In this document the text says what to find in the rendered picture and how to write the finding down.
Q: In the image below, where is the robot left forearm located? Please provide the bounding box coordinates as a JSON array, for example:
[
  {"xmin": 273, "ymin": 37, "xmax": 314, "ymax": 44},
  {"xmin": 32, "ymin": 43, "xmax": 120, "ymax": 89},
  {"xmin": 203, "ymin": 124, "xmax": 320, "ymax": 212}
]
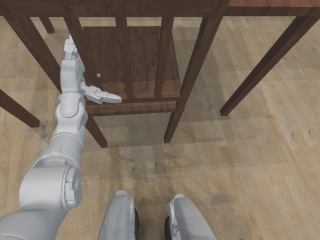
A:
[{"xmin": 19, "ymin": 92, "xmax": 88, "ymax": 207}]

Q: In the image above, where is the left robot upper arm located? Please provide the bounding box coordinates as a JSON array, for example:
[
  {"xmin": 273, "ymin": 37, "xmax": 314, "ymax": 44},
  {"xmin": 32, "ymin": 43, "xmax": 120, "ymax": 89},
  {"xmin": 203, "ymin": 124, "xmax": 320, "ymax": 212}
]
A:
[{"xmin": 0, "ymin": 165, "xmax": 83, "ymax": 240}]

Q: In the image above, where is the table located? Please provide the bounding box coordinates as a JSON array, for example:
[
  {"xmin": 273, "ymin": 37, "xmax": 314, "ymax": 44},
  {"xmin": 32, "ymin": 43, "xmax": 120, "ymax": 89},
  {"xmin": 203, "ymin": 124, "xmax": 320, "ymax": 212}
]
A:
[{"xmin": 0, "ymin": 0, "xmax": 320, "ymax": 128}]

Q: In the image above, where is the left robot hand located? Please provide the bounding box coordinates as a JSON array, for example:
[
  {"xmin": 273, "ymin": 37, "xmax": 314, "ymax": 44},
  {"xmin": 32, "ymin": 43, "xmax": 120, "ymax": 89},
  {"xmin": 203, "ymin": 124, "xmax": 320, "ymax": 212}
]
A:
[{"xmin": 60, "ymin": 35, "xmax": 122, "ymax": 105}]

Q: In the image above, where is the left robot thigh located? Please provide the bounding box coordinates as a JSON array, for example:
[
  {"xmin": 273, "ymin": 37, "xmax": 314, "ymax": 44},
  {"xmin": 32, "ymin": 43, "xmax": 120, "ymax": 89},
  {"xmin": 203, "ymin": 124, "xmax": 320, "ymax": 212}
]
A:
[{"xmin": 97, "ymin": 194, "xmax": 135, "ymax": 240}]

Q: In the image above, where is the robot left shin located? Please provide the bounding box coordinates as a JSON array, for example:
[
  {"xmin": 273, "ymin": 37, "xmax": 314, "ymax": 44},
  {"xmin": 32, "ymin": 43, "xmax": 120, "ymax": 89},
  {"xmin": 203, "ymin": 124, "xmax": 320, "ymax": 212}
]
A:
[{"xmin": 108, "ymin": 190, "xmax": 136, "ymax": 240}]

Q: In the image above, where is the chair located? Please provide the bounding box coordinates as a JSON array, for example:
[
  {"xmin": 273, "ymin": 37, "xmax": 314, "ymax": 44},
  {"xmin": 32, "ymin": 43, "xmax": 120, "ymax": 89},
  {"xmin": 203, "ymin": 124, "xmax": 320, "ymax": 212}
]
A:
[{"xmin": 0, "ymin": 0, "xmax": 230, "ymax": 148}]

